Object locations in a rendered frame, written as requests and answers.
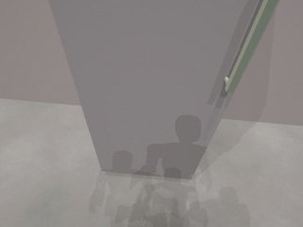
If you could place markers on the handle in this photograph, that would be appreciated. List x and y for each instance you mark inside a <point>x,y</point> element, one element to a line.
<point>265,11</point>

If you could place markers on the fridge door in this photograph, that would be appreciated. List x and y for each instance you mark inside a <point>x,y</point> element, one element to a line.
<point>150,74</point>

